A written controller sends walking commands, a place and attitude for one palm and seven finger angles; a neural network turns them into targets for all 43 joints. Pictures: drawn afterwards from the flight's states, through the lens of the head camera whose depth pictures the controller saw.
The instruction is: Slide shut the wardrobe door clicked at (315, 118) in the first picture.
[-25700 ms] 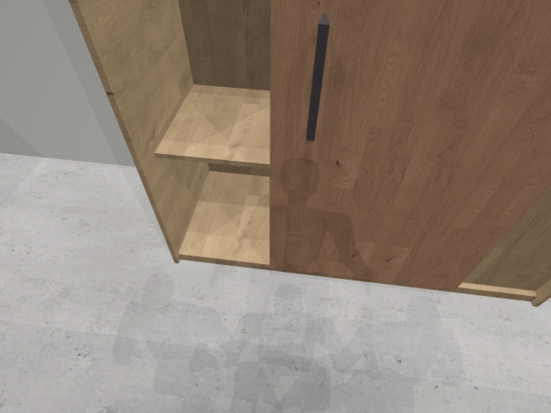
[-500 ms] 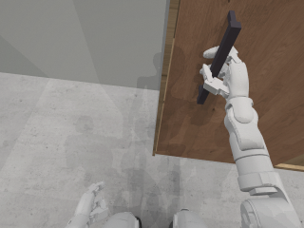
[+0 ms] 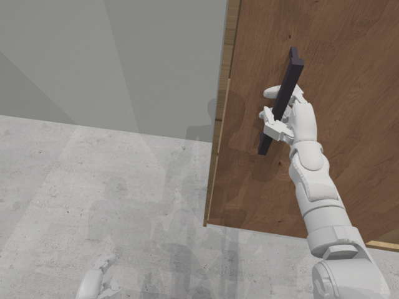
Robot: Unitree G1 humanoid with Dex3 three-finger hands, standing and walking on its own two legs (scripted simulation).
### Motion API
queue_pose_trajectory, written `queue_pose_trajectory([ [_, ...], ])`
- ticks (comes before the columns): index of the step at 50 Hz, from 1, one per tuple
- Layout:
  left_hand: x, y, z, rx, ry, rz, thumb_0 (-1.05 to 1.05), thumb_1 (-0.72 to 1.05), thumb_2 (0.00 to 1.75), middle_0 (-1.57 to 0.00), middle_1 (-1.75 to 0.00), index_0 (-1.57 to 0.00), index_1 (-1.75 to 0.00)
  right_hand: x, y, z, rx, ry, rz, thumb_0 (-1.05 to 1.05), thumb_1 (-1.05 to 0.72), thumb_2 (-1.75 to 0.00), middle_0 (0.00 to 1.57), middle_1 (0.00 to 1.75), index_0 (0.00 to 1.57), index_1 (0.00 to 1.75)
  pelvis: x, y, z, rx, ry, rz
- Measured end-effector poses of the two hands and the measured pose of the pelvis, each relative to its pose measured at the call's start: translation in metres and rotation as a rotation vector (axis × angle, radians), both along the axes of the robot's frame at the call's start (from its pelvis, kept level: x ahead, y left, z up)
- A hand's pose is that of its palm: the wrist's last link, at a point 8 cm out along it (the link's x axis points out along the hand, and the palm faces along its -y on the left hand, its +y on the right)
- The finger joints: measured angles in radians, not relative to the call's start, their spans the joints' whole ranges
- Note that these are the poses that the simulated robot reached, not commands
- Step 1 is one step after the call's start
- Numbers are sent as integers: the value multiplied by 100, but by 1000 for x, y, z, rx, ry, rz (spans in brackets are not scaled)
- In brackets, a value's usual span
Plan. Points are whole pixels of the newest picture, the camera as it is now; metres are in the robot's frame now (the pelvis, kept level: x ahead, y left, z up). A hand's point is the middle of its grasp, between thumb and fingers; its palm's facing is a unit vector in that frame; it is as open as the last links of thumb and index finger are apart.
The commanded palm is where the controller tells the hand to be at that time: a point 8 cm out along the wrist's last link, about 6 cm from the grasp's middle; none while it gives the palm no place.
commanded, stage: loosen the grip on the handle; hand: right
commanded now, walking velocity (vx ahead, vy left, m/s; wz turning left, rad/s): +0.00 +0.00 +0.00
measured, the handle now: (275, 108) +0.48 -0.11 +0.11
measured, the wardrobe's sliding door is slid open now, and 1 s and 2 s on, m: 0.00 0.00 0.00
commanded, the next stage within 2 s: slip the hand off the handle in 0.56 s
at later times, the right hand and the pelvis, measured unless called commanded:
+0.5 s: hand (272, 124) +0.43 -0.10 +0.12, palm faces -0.04 +0.99 -0.10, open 13.9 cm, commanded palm +0.40 -0.15 +0.13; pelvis -0.05 -0.01 -0.01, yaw +5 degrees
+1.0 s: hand (298, 124) +0.43 -0.15 +0.13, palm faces +0.00 +0.99 -0.10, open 14.6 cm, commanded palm +0.39 -0.20 +0.13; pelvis -0.01 -0.03 -0.01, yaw +4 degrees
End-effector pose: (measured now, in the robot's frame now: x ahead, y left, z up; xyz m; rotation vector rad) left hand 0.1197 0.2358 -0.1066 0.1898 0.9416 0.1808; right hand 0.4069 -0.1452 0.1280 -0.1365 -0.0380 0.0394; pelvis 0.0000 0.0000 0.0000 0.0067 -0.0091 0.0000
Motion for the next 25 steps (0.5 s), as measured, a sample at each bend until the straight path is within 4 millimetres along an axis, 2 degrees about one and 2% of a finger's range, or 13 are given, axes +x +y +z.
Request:
queue_pose_trajectory([
  [3,-10,2,3,-18,-27,15,1,90,90,-20,-30,-21,-30,14,-6,5,-55,55,46,-1,-60,-75,44,136,35,140,-6,0,0,-19,42,20],
  [7,-29,8,7,-21,-76,9,1,90,90,-20,-30,-21,-30,2,-10,7,86,67,3,0,-46,-70,45,137,44,140,-14,-4,-3,-22,69,17],
  [12,-67,18,4,-12,-71,38,1,90,90,-20,-30,-21,-30,-7,-5,6,66,18,-53,0,-15,-55,38,131,34,134,-31,-6,-8,-27,65,26],
  [18,-123,23,-5,13,35,82,1,91,90,-20,-30,-20,-30,-8,-4,2,-13,-26,-12,0,27,-34,36,129,28,130,-47,-7,-13,-27,83,42],
  [22,-150,22,-5,28,77,137,1,91,90,-20,-30,-20,-30,-4,-4,-2,13,-7,7,0,42,-27,35,127,29,128,-48,-10,-12,-26,90,69],
  [25,-160,20,-4,36,83,169,1,91,90,-20,-30,-20,-30,0,-7,-1,37,0,-1,-1,48,-24,33,124,29,125,-46,-13,-11,-21,88,83],
])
